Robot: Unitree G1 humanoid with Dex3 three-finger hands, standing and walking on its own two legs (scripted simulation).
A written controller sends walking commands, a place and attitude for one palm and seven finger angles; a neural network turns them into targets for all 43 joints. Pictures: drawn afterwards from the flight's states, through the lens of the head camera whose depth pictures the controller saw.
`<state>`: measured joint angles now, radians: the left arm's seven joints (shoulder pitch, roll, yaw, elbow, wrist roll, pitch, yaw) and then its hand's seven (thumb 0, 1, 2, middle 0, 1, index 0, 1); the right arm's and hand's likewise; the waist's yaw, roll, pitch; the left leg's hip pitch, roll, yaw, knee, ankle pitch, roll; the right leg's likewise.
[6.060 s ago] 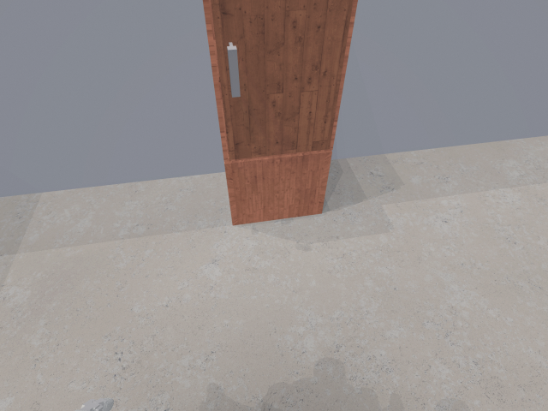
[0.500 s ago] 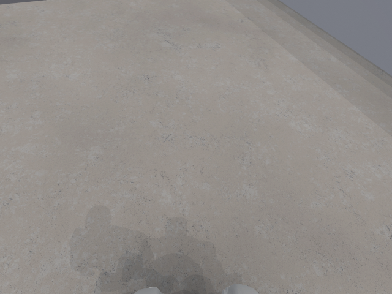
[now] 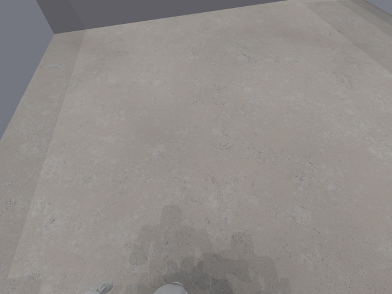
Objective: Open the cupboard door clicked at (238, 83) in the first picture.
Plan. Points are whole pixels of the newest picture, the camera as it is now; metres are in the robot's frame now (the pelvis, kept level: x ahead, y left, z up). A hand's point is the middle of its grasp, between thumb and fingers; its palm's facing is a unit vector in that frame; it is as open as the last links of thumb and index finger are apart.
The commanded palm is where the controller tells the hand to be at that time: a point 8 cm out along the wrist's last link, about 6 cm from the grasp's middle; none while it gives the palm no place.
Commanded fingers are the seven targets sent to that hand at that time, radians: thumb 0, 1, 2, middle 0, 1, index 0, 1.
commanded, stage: turn to face it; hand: left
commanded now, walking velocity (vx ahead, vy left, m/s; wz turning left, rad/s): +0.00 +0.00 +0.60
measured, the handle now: out of the picture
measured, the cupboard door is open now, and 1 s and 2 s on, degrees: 0 0 0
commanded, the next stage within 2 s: none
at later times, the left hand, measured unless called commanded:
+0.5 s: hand out of the picture -0.08 +0.20 -0.17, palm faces +0.39 -0.88 -0.26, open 7.4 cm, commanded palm none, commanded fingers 0.00 0.90 0.90 -0.20 -0.30 -0.20 -0.30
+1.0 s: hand out of the picture +0.01 +0.22 -0.13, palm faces +0.56 -0.78 -0.30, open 7.4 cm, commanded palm none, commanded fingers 0.00 0.90 0.90 -0.20 -0.30 -0.20 -0.30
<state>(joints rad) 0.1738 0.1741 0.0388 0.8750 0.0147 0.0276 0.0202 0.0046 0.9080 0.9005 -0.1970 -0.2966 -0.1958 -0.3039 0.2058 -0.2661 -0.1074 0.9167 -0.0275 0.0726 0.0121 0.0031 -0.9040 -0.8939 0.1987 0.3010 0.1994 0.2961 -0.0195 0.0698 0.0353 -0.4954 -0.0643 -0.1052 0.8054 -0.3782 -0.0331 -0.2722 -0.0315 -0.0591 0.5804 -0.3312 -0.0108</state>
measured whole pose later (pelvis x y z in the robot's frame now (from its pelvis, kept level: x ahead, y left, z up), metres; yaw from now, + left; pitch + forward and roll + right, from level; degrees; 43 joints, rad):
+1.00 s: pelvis +0.02 -0.02 +0.00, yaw +37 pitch +0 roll +1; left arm 0.12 0.20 0.03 0.83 0.01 0.01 0.02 0.00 0.91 0.90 -0.20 -0.30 -0.20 -0.30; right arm 0.23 -0.26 -0.09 0.92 -0.02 0.07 0.01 0.00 -0.90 -0.89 0.20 0.30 0.20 0.30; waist -0.04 0.06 0.07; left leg -0.41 -0.06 -0.10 0.87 -0.48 -0.03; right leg -0.29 -0.06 -0.08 0.59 -0.30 0.00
